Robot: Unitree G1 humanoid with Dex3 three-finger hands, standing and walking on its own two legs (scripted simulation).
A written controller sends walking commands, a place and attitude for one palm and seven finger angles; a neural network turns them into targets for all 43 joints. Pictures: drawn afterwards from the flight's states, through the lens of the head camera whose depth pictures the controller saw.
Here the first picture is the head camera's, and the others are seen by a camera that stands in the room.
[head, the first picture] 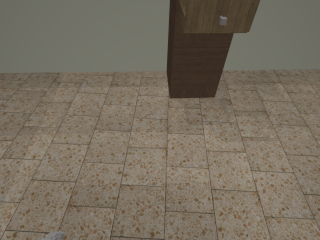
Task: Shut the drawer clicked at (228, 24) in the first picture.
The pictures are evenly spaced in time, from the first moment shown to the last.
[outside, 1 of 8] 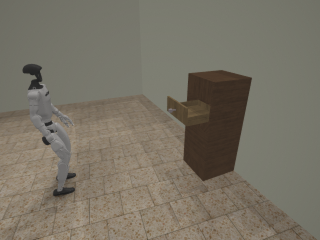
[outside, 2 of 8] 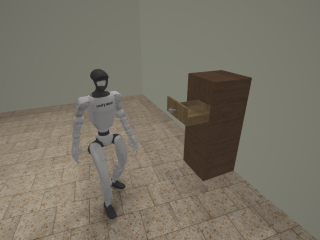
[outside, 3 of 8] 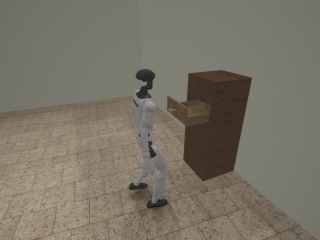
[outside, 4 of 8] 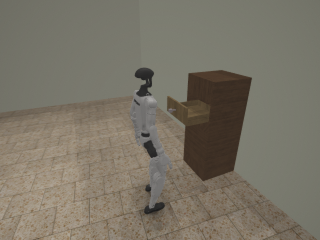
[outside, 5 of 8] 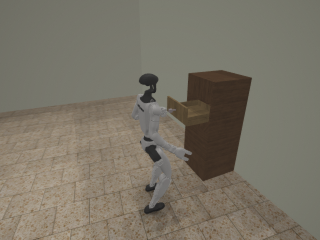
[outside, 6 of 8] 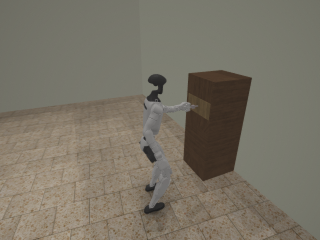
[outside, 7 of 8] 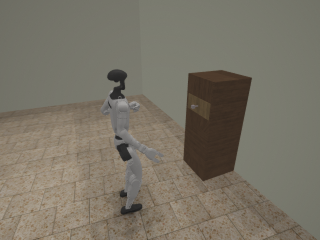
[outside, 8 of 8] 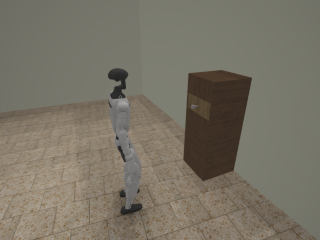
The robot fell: no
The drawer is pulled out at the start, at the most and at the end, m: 0.26 0.26 0.00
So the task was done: yes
